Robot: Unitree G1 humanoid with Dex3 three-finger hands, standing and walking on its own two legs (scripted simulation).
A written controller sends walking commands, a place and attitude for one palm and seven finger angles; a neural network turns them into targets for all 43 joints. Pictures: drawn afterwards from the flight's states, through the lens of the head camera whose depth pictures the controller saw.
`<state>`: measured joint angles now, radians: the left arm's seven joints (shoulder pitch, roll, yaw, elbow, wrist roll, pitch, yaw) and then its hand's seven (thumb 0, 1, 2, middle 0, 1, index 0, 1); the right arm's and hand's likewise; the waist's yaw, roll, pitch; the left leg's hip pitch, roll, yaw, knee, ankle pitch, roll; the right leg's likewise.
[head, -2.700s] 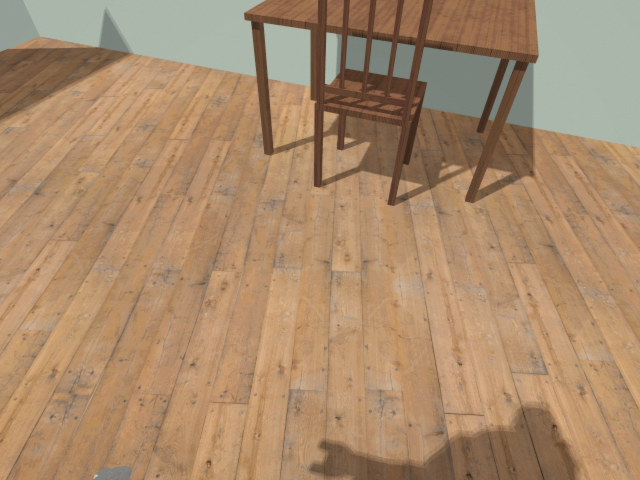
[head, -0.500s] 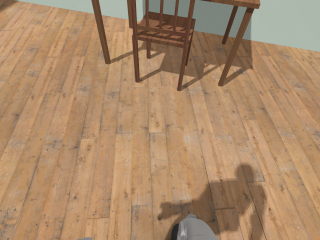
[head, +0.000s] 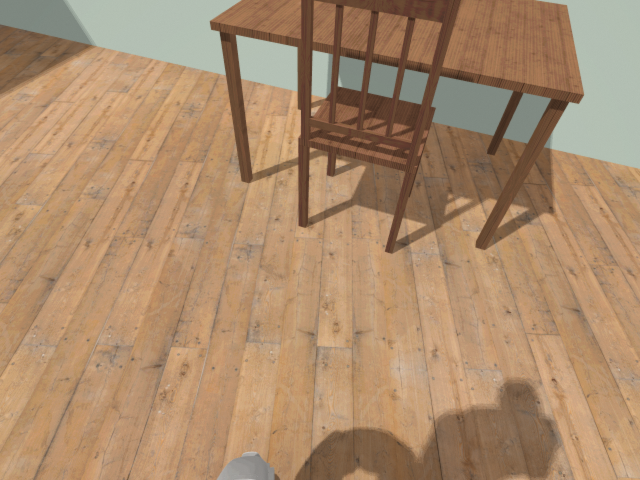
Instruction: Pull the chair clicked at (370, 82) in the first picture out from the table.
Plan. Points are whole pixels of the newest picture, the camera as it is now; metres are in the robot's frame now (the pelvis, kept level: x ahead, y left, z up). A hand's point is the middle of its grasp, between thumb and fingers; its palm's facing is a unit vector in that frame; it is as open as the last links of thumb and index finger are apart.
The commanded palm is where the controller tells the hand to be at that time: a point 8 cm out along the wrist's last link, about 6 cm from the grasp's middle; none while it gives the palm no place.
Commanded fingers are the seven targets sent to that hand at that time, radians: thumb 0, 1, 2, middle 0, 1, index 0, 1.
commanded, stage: walk to a spot facing it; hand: left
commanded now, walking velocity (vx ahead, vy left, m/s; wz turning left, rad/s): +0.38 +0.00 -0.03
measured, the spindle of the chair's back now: (366, 76) +1.16 -0.03 -0.06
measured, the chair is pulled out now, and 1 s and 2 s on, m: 0.00 0.00 0.00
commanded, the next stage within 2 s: turn to face it in 0.64 s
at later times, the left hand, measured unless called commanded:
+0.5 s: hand (224, 366) +0.31 +0.19 -0.16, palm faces -0.08 -0.98 -0.20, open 7.4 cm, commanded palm none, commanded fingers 0.00 0.90 0.90 -0.20 -0.30 -0.20 -0.30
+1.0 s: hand (278, 326) +0.40 +0.11 -0.18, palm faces -0.09 -0.99 -0.14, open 7.3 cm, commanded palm none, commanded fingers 0.00 0.90 0.90 -0.20 -0.30 -0.20 -0.30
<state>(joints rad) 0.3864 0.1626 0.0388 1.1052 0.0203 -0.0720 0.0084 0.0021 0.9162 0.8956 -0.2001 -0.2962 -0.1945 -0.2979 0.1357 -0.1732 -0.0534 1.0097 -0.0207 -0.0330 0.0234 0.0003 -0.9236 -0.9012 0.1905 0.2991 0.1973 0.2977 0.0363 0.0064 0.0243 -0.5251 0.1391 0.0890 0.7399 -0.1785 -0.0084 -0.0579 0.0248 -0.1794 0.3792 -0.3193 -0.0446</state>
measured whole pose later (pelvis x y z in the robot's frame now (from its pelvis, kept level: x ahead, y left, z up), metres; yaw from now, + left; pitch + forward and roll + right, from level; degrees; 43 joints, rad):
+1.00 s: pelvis +0.39 -0.04 +0.00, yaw -10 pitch -1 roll -2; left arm 0.33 0.12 0.03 1.10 0.02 -0.04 0.02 0.00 0.92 0.90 -0.20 -0.30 -0.20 -0.30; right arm 0.15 -0.17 -0.04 1.05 -0.01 -0.03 -0.01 0.00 -0.92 -0.90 0.19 0.30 0.20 0.30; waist 0.02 0.02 0.03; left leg -0.41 0.10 0.10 0.68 -0.22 -0.04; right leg -0.14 0.02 -0.14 0.42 -0.27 -0.04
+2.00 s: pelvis +0.59 -0.07 -0.01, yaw -17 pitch -1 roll +1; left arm 0.36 0.15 0.05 1.14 0.01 -0.01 0.01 0.01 0.90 0.90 -0.20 -0.30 -0.19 -0.30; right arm 0.18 -0.14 -0.04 1.02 -0.02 -0.07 -0.02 0.00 -0.92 -0.90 0.19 0.30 0.20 0.30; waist 0.02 -0.05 0.07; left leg -0.31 0.03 0.16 0.58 -0.25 0.05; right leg -0.34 -0.06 -0.04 1.14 -0.45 -0.03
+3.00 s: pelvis +0.66 -0.05 +0.00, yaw -16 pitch -2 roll +1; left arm 0.31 0.17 0.01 1.02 0.02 0.02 0.03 0.00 0.90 0.90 -0.20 -0.30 -0.19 -0.30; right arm 0.30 -0.19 -0.01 1.00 -0.02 0.01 0.00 0.00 -0.92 -0.90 0.20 0.30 0.20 0.30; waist 0.00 0.04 0.01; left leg -0.23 -0.04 0.13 0.51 -0.25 0.07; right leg -0.31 -0.07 -0.01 0.55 -0.22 0.01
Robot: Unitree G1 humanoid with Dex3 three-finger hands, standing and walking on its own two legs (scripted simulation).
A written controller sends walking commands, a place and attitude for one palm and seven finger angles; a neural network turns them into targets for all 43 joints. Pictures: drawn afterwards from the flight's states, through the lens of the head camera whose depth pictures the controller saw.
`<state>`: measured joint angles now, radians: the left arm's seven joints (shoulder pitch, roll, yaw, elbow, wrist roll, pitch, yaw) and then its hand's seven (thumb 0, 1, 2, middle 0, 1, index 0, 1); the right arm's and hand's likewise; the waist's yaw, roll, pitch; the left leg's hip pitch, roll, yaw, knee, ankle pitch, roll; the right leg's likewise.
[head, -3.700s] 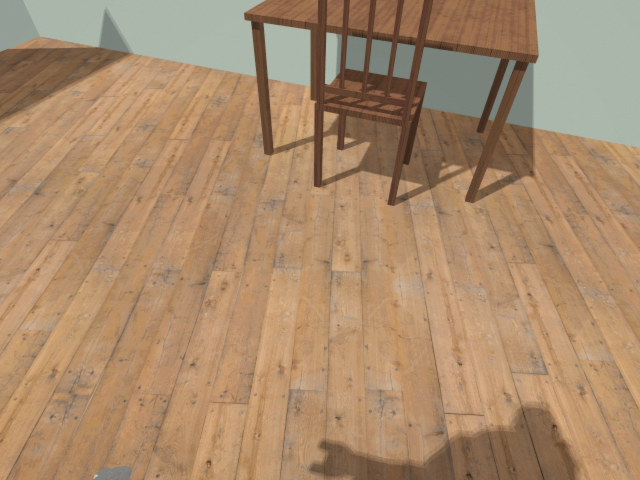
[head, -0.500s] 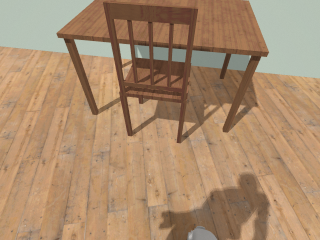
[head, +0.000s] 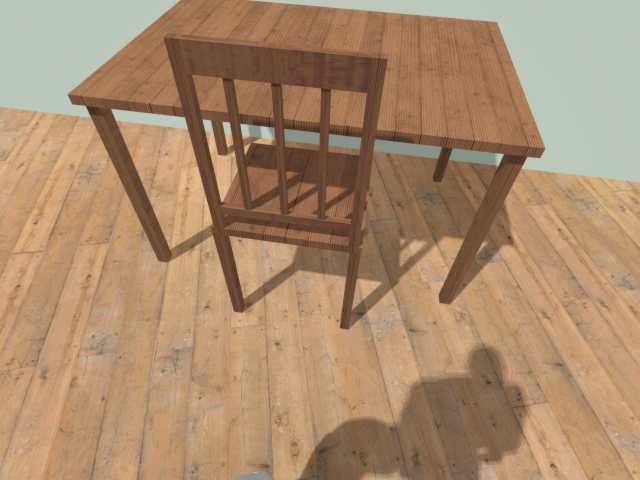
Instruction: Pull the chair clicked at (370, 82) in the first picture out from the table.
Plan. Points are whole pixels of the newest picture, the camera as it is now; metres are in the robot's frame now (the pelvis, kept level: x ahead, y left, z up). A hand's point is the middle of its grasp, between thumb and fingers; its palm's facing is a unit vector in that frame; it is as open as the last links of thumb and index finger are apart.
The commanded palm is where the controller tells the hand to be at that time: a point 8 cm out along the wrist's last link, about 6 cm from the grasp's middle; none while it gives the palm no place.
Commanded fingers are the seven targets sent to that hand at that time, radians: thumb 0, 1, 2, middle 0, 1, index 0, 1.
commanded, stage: turn to face it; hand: left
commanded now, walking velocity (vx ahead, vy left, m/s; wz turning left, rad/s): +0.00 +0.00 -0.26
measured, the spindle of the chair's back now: (281, 156) +0.76 +0.15 -0.06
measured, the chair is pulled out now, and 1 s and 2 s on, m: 0.00 0.00 0.00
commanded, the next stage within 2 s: take the last steps up to it in 0.04 s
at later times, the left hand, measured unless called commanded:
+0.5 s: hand out of the picture +0.12 +0.17 -0.17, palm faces -0.05 -0.97 -0.23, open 7.4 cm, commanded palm none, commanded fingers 0.00 0.90 0.90 -0.20 -0.30 -0.20 -0.30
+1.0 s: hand (208, 463) +0.18 +0.19 -0.19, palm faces -0.03 -0.99 -0.15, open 7.4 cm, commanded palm none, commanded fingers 0.00 0.90 0.90 -0.20 -0.30 -0.20 -0.30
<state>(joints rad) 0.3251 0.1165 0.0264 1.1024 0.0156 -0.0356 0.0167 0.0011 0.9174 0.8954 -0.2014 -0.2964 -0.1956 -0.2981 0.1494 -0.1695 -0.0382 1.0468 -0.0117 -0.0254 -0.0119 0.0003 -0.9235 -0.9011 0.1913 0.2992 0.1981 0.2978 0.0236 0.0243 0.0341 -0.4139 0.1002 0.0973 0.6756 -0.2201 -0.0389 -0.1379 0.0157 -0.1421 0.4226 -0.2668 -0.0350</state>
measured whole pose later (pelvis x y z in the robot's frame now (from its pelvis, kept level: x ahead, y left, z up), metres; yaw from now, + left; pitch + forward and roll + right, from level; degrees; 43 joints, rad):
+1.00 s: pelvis +0.21 +0.02 -0.01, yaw -7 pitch -1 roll +1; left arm 0.36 0.15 0.05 1.14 0.01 -0.01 0.01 0.01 0.90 0.90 -0.20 -0.30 -0.19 -0.30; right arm 0.18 -0.14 -0.04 1.02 -0.02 -0.07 -0.02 0.00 -0.92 -0.90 0.19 0.30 0.20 0.30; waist 0.02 -0.05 0.07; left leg -0.31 0.03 0.16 0.58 -0.25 0.05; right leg -0.34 -0.06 -0.04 1.14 -0.45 -0.03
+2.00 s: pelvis +0.27 +0.04 -0.01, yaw -6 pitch -2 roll +1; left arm 0.31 0.17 0.01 1.02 0.02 0.02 0.03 0.00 0.90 0.90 -0.20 -0.30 -0.19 -0.30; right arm 0.30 -0.19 -0.01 1.00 -0.02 0.01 0.00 0.00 -0.92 -0.90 0.20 0.30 0.20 0.30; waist 0.00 0.04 0.01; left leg -0.23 -0.04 0.13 0.51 -0.25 0.07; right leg -0.31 -0.07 -0.01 0.55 -0.22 0.01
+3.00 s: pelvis +0.32 +0.00 +0.00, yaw -7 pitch -1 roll +1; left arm 0.27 0.14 -0.01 1.11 0.01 -0.02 0.05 0.01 0.92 0.90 -0.20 -0.30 -0.20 -0.30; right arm 0.27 -0.15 0.01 1.15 -0.01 -0.03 -0.03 0.00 -0.91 -0.90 0.19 0.30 0.20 0.30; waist -0.01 0.03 0.03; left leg -0.10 0.01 0.11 0.39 -0.27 0.01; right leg -0.20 0.00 0.01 0.47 -0.25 -0.02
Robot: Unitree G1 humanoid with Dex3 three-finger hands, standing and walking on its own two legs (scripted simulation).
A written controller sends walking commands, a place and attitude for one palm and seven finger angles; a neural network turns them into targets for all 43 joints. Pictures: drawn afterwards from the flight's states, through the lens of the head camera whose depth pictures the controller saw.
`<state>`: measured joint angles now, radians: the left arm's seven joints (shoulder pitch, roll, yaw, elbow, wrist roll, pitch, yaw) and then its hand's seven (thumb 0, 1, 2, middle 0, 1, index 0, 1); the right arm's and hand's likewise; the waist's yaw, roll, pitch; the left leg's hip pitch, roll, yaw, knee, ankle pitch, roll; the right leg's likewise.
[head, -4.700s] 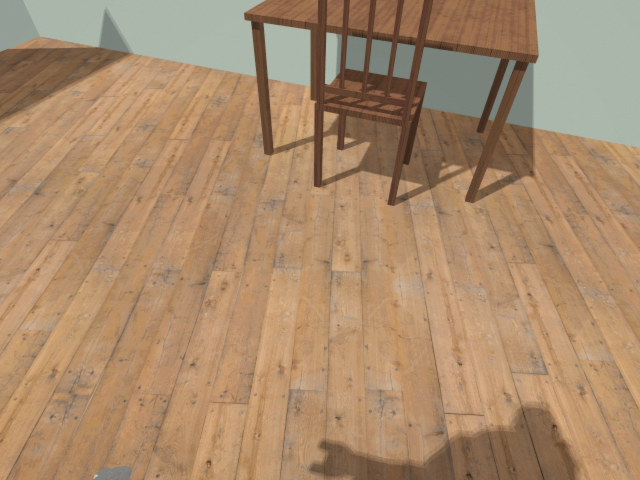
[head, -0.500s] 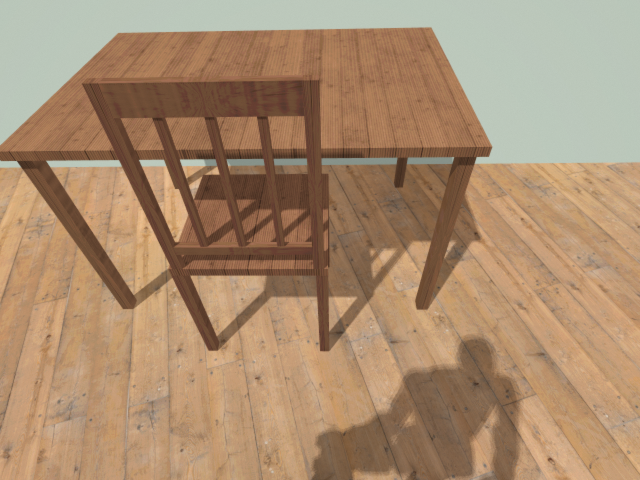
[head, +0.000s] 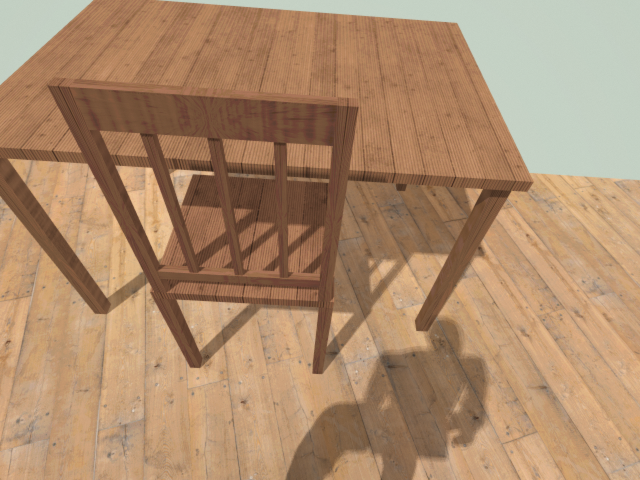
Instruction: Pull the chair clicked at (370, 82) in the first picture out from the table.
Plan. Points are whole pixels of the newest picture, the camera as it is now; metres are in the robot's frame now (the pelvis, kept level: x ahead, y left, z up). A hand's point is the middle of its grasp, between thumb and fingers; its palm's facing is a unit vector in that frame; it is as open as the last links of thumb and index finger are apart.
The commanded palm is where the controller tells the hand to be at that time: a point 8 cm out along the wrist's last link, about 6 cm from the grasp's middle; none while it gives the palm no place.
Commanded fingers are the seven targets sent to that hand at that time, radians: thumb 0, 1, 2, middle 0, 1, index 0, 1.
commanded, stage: take the last steps up to it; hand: left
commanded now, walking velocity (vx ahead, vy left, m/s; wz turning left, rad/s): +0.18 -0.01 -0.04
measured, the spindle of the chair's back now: (229, 216) +0.53 +0.20 -0.05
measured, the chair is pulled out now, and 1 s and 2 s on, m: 0.00 0.00 0.00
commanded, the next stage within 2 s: come to a stop and stand still in 0.10 s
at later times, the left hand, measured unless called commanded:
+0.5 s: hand (212, 467) +0.16 +0.16 -0.16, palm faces +0.05 -0.97 -0.24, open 7.3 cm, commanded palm none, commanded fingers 0.00 0.90 0.90 -0.20 -0.30 -0.20 -0.30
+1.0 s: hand out of the picture +0.07 +0.23 -0.16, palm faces +0.04 -0.96 -0.26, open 7.4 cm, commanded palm none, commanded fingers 0.00 0.90 0.90 -0.20 -0.30 -0.20 -0.30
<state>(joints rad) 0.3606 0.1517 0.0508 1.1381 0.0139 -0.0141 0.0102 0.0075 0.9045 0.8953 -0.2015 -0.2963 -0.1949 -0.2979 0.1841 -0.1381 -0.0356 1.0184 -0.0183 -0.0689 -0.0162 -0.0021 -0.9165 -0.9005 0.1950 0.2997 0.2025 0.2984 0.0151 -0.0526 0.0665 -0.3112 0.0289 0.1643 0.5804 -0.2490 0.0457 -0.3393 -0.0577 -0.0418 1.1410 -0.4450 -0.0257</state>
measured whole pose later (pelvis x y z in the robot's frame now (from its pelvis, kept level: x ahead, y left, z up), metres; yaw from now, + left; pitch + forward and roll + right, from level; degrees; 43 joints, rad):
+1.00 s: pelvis +0.06 +0.03 +0.01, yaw +1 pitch -2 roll +1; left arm 0.31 0.17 0.01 1.02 0.02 0.02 0.03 0.00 0.90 0.90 -0.20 -0.30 -0.19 -0.30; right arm 0.30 -0.19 -0.01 1.00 -0.02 0.01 0.00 0.00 -0.92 -0.90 0.20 0.30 0.20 0.30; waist 0.00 0.04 0.01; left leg -0.23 -0.04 0.13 0.51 -0.25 0.07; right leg -0.31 -0.07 -0.01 0.55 -0.22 0.01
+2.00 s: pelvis +0.12 +0.00 +0.01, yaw +0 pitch -1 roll +1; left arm 0.27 0.14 -0.01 1.11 0.01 -0.02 0.05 0.01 0.92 0.90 -0.20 -0.30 -0.20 -0.30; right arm 0.27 -0.15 0.01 1.15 -0.01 -0.03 -0.03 0.00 -0.91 -0.90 0.19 0.30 0.20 0.30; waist -0.01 0.03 0.03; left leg -0.10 0.01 0.11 0.39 -0.27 0.01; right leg -0.20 0.00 0.01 0.47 -0.25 -0.02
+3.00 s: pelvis +0.07 -0.01 -0.07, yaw +4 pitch +11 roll +1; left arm 0.47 0.13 0.02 0.16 -0.12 -0.51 -0.17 0.01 0.57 0.75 -0.17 -0.24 -0.17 -0.25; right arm 0.12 -0.28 -0.07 0.46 0.01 -0.22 0.03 0.01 -0.91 -0.90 0.19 0.30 0.20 0.30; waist 0.01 -0.08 -0.13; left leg -0.78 0.01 0.04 1.11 -0.52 0.01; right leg -0.82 -0.04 -0.06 1.12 -0.49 -0.03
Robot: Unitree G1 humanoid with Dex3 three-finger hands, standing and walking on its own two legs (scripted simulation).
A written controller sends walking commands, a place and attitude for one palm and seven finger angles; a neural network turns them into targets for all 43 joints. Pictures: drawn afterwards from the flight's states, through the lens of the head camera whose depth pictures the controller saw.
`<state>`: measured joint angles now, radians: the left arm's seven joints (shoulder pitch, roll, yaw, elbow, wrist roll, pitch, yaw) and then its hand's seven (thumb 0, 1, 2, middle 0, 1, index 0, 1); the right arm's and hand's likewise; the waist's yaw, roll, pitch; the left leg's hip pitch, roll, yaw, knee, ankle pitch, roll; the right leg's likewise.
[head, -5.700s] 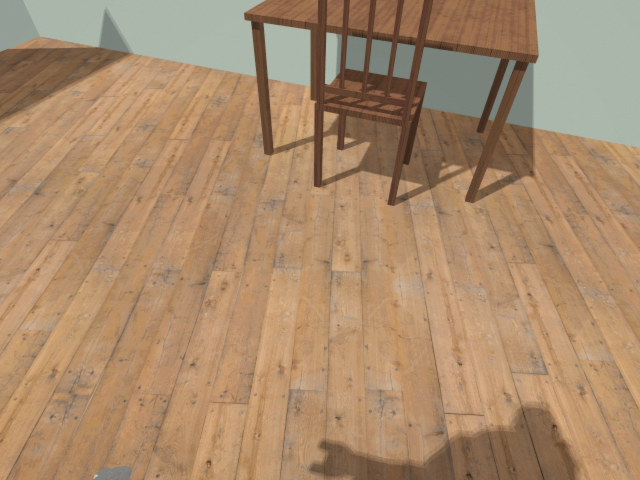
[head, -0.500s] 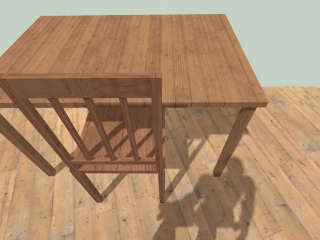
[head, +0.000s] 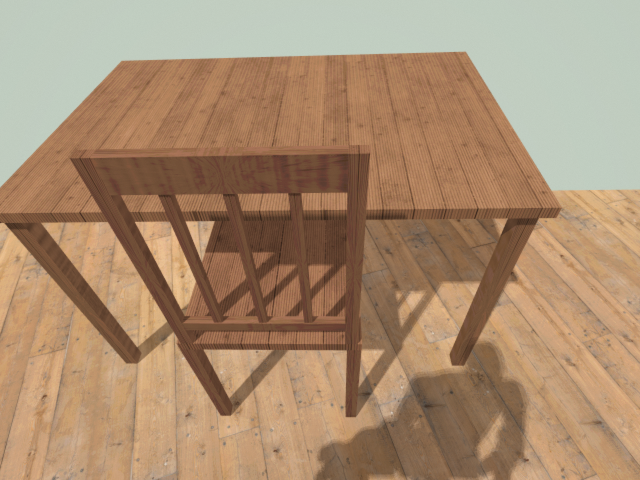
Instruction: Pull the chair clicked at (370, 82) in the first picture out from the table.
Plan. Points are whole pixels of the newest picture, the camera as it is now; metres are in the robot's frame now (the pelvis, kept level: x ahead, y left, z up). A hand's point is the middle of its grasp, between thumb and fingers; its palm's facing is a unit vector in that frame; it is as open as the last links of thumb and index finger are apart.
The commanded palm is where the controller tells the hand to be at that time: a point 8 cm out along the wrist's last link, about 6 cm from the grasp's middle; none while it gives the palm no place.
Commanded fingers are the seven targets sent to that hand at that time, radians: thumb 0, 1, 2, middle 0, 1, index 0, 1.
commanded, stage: come to a stop and stand still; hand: left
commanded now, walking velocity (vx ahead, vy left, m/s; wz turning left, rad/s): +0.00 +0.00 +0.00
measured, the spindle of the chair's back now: (249, 266) +0.47 +0.16 -0.05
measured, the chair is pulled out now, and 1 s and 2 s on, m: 0.00 0.00 0.00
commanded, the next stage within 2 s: look again from close up in 0.18 s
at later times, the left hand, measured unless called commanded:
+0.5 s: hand out of the picture +0.03 +0.14 -0.16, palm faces +0.01 -0.98 -0.20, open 7.4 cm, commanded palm none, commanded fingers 0.00 0.90 0.90 -0.20 -0.30 -0.20 -0.30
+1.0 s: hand out of the picture +0.07 +0.14 -0.16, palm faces +0.01 -0.97 -0.24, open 7.3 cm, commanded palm none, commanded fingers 0.00 0.90 0.90 -0.20 -0.30 -0.20 -0.30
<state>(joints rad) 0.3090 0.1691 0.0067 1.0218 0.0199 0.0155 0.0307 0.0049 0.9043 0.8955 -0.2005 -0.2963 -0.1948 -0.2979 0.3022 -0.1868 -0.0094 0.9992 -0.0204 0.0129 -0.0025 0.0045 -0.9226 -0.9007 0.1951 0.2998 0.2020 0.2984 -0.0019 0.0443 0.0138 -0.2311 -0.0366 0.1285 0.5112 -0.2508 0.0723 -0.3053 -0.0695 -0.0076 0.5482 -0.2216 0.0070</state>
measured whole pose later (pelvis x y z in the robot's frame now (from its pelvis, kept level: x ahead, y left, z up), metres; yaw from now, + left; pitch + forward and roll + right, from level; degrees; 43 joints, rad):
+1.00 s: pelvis +0.06 -0.04 +0.01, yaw +0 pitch -1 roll +1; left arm 0.27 0.14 -0.01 1.11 0.01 -0.02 0.05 0.01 0.92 0.90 -0.20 -0.30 -0.20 -0.30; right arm 0.27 -0.15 0.01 1.15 -0.01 -0.03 -0.03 0.00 -0.91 -0.90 0.19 0.30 0.20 0.30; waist -0.01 0.03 0.03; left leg -0.10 0.01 0.11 0.39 -0.27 0.01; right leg -0.20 0.00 0.01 0.47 -0.25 -0.02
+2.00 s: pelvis +0.01 -0.04 -0.08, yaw +4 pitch +11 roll +1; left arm 0.47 0.13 0.02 0.16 -0.12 -0.51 -0.17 0.01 0.57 0.75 -0.17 -0.24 -0.17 -0.25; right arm 0.12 -0.28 -0.07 0.46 0.01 -0.22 0.03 0.01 -0.91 -0.90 0.19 0.30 0.20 0.30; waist 0.01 -0.08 -0.13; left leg -0.78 0.01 0.04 1.11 -0.52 0.01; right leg -0.82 -0.04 -0.06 1.12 -0.49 -0.03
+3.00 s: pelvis +0.02 -0.02 -0.08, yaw +5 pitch +15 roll -3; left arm 0.33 0.27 0.16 0.04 -0.25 -0.32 -0.32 -0.01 -0.48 0.31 -0.06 -0.08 -0.06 -0.08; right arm 0.20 -0.24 0.04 0.49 0.03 -0.22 -0.04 0.01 -0.90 -0.90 0.20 0.30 0.21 0.30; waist 0.00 0.03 -0.13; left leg -0.88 0.01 0.00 1.15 -0.54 0.04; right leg -0.87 -0.04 -0.10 1.08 -0.48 0.01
